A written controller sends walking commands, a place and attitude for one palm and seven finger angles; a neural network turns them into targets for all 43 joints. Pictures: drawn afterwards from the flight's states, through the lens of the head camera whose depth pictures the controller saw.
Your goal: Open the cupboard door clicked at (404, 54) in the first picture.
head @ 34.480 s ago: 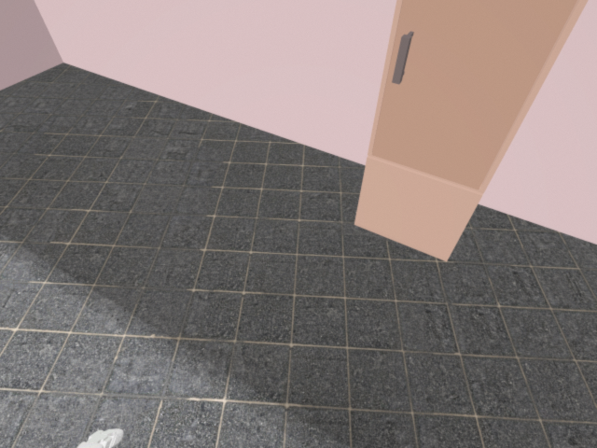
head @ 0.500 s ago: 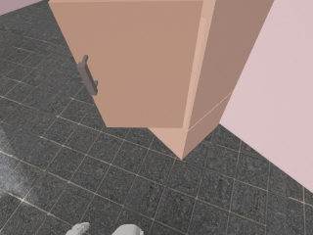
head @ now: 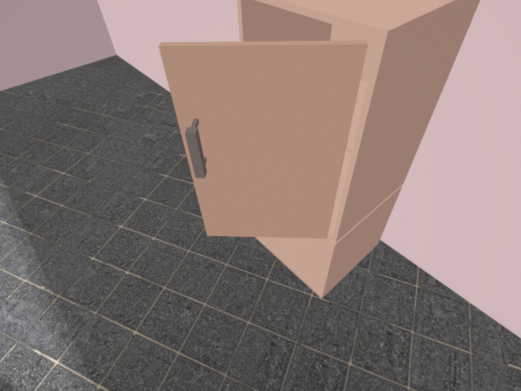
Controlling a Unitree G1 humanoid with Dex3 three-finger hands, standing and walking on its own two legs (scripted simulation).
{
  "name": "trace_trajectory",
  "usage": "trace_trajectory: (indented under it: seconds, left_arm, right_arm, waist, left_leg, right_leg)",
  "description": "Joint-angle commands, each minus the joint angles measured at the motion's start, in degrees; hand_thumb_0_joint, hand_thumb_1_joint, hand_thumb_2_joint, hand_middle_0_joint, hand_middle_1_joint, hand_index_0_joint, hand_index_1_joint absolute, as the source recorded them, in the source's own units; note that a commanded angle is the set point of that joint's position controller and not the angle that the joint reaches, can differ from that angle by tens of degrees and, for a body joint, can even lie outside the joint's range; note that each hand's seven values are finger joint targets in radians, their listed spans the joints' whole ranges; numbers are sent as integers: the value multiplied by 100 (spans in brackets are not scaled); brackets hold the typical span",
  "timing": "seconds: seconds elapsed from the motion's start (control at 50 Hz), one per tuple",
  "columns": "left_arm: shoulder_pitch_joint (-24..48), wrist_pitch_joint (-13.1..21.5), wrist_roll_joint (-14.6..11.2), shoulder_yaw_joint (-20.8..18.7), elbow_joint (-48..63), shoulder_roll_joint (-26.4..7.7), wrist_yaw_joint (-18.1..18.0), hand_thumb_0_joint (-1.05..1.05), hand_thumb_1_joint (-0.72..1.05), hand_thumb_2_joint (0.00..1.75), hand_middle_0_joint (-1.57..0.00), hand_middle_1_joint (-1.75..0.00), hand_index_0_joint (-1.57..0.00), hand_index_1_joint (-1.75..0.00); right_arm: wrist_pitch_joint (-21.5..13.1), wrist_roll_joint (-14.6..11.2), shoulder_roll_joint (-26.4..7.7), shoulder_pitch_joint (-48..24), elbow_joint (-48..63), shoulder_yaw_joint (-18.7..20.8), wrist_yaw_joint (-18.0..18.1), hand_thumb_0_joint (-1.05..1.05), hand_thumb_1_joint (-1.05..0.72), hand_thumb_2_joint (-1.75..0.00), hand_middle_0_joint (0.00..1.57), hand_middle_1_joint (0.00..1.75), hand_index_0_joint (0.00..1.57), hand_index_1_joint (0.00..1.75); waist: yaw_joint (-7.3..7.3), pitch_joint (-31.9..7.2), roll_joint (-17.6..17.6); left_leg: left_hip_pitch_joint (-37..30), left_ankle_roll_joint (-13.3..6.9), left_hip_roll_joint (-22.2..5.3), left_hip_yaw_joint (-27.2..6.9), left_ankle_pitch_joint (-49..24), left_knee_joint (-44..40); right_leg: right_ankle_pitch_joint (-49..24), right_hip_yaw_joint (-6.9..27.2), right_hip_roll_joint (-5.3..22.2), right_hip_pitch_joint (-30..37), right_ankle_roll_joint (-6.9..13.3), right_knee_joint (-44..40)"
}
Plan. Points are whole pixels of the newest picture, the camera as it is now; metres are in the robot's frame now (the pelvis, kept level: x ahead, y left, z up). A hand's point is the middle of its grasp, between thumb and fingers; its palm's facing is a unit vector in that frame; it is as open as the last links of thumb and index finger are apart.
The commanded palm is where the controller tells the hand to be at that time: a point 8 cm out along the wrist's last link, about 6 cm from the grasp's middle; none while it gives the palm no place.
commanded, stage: come to a stop and stand still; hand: left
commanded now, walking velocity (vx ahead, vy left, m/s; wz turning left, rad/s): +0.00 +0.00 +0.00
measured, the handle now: (198, 148) +0.60 +0.20 +0.03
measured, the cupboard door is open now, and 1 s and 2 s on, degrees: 46 46 46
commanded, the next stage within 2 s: look again from close up in 0.20 s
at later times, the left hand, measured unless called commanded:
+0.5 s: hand out of the picture +0.05 +0.16 -0.16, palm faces -0.01 -0.98 -0.21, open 7.3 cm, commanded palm none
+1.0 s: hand (180, 363) +0.18 +0.15 -0.06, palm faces +0.29 -0.94 -0.16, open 7.5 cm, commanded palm +0.13 +0.20 -0.06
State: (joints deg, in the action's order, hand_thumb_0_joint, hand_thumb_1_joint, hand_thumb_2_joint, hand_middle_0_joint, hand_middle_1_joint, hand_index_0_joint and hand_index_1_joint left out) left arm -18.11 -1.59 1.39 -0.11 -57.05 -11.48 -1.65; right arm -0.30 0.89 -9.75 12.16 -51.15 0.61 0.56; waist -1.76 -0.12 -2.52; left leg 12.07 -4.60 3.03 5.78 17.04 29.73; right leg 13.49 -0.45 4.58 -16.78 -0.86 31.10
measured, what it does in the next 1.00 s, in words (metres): shifts its weight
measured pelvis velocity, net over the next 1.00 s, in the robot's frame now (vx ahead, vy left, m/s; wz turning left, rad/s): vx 0.03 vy -0.04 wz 0.05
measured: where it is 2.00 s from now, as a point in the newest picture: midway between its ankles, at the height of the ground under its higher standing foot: outside the picture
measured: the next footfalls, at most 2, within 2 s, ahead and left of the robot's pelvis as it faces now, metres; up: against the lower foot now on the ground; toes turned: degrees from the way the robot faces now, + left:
none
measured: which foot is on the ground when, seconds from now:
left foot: down 0.00-1.00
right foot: down 0.00-1.00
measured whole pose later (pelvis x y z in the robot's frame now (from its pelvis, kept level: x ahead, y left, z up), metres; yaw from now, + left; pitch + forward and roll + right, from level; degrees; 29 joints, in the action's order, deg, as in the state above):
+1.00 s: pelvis +0.03 -0.04 +0.00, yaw +3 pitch +0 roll +1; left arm -23.9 2.3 -7.7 -2.5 -17.3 -8.9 -4.8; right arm -12.3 -1.7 -12.1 17.4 -51.7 0.5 3.6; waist -0.4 -0.5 -1.1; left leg 10.7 -0.6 0.8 2.1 17.9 28.2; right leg 16.5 -4.2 2.7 -14.9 0.2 31.0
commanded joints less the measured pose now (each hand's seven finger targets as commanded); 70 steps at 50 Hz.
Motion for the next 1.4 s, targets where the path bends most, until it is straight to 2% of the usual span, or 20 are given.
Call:
trace_trajectory:
  seconds: [0.0,0.26,0.82,0.84,0.86,0.88,0.9,0.92,0.94,0.96,0.98,1.0,1.04,1.08,1.12,1.16,1.18,1.26,1.3,1.38]
  left_arm:
    - [-19,148,23,-103,348,-512,15,0,90,90,-20,-30,-20,-30]
    - [4,236,-42,-49,-25,-548,2,0,90,90,-20,-30,-20,-30]
    - [167,316,-69,-61,-274,-538,-33,0,90,90,-20,-30,-20,-30]
    - [-336,353,-36,-70,-550,-498,-289,0,90,90,-20,-30,-20,-30]
    - [4115,1594,-1103,-1227,8413,-1996,-240,0,88,89,-20,-32,-20,-32]
    - [972,1224,-631,-911,6572,-1356,-343,0,85,88,-20,-33,-20,-33]
    - [845,955,-836,-680,6015,-944,-577,0,83,87,-21,-34,-21,-34]
    - [-640,475,-986,-24,4964,343,-497,0,81,86,-21,-36,-21,-36]
    - [427,697,-1121,-204,5924,84,-355,0,78,85,-21,-37,-21,-37]
    - [486,1015,-1094,-702,5849,-372,-223,0,76,84,-21,-39,-21,-39]
    - [159,1357,-1099,-921,5305,-385,-61,0,74,83,-21,-40,-21,-40]
    - [-474,1663,-1138,-1105,4679,-345,162,0,71,82,-21,-42,-21,-42]
    - [-1280,2435,-1353,-1142,3988,-8,764,0,67,80,-22,-45,-22,-45]
    - [-1493,3270,-1580,-1338,4113,-136,1503,0,62,78,-22,-48,-22,-48]
    - [-1337,3822,-1712,-1637,4043,-524,2304,0,57,76,-22,-51,-22,-51]
    - [-1029,3870,-1835,-1969,4433,-941,2715,0,53,74,-23,-54,-23,-54]
    - [-649,3808,-1968,-2035,4916,-1032,2785,0,50,73,-23,-55,-23,-55]
    - [618,3741,-2336,-2220,6404,-1240,2609,0,41,69,-24,-62,-24,-62]
    - [1397,3870,-2287,-2057,7108,-1356,2458,0,36,67,-24,-64,-24,-64]
    - [1165,3600,-2037,-1646,6678,-1207,2540,0,27,63,-25,-70,-25,-70]
  right_arm:
    - [-116,35,-885,229,234,160,43,0,-90,-90,20,30,20,30]
    - [-222,-5,-854,459,-433,30,79,0,-90,-90,20,30,20,30]
    - [-220,-22,-651,485,-1098,-2,136,0,-90,-90,20,30,20,30]
    - [-211,-91,-726,154,-740,33,99,0,-90,-90,20,30,20,30]
    - [-1067,-366,-1520,206,1208,194,282,0,-90,-90,20,30,20,30]
    - [-1576,-222,-1031,-236,958,24,475,0,-90,-90,20,30,20,30]
    - [-1690,-287,-1049,-192,579,62,481,0,-90,-90,20,30,20,30]
    - [-1663,-372,-798,-13,518,104,416,0,-90,-90,20,30,20,30]
    - [-1725,-347,-1073,-227,1056,152,359,0,-90,-90,20,30,20,30]
    - [-1768,-260,-1193,-161,1194,281,374,0,-90,-90,20,30,20,30]
    - [-1794,-186,-1194,-186,1299,321,391,0,-90,-90,20,30,20,30]
    - [-1791,-193,-1183,-215,1457,356,353,0,-90,-90,20,30,20,30]
    - [-1817,-146,-1108,-380,1775,387,230,0,-90,-90,20,30,20,30]
    - [-1864,-130,-1152,-510,2102,463,95,0,-90,-90,20,30,20,30]
    - [-1886,-175,-1233,-518,2399,497,-43,0,-90,-90,20,30,20,30]
    - [-1877,-261,-1232,-575,2693,492,-19,0,-90,-90,20,30,20,30]
    - [-1869,-278,-1227,-628,2864,488,21,0,-90,-90,20,30,20,30]
    - [-1863,-287,-1101,-335,2970,429,178,0,-90,-90,20,30,20,30]
    - [-1869,-237,-1155,-197,2843,362,268,0,-90,-90,20,30,20,30]
    - [-1879,-275,-1214,-51,2527,312,398,0,-90,-90,20,30,20,30]
  waist:
    - [121,341,132]
    - [137,174,279]
    - [162,112,333]
    - [40,246,533]
    - [553,-2570,-721]
    - [21,-2186,-1497]
    - [194,-1719,-1420]
    - [318,-861,-557]
    - [375,-98,-201]
    - [468,-182,386]
    - [395,106,1058]
    - [244,282,1310]
    - [-14,155,2036]
    - [-172,-384,1667]
    - [-200,-931,736]
    - [-227,-1561,558]
    - [-203,-1872,446]
    - [103,-2087,-95]
    - [367,-2043,-79]
    - [557,-1712,-167]
  left_leg:
    - [664,77,-998,-1310,801,-1609]
    - [143,154,-920,-961,-685,-1313]
    - [-255,279,-920,-690,-1522,-950]
    - [80,449,-1068,-510,-1992,102]
    - [-1254,426,-367,-718,-2951,-554]
    - [-1706,432,-610,-571,-4004,-618]
    - [-1171,605,-584,-545,-3349,-484]
    - [-686,563,-625,-640,-2883,-537]
    - [-100,510,-536,-748,-2153,-388]
    - [207,458,-442,-689,-1555,-132]
    - [760,409,-359,-666,-1055,92]
    - [1168,418,-302,-646,-716,300]
    - [2043,454,-196,-539,-179,875]
    - [2609,509,-95,-399,-54,1448]
    - [2815,552,-25,-345,-285,1984]
    - [3227,474,2,-246,-171,2366]
    - [3311,437,20,-222,-104,2506]
    - [3229,358,-144,-369,80,2841]
    - [3180,300,-260,-514,62,3008]
    - [3181,261,-348,-631,88,2931]
  right_leg:
    - [37,107,-58,172,229,-301]
    - [-481,274,162,439,226,-586]
    - [-1498,309,233,779,295,-770]
    - [-3190,457,506,710,203,-557]
    - [-2769,-41,-129,1260,333,-168]
    - [-1268,-143,-340,854,416,49]
    - [-593,-349,-324,503,327,24]
    - [-373,-449,-325,76,225,-114]
    - [-609,-486,-280,-80,202,-231]
    - [-498,-530,-308,-296,184,-243]
    - [-170,-578,-345,-636,150,-150]
    - [129,-563,-351,-873,161,9]
    - [615,-454,-382,-1362,136,553]
    - [475,-233,-341,-1363,185,1092]
    - [-165,30,-233,-1253,287,1599]
    - [-149,412,-135,-1200,206,1760]
    - [18,584,-98,-1160,148,1751]
    - [815,817,-151,-1435,95,1637]
    - [839,734,-274,-1761,129,1807]
    - [777,418,-391,-2063,177,1862]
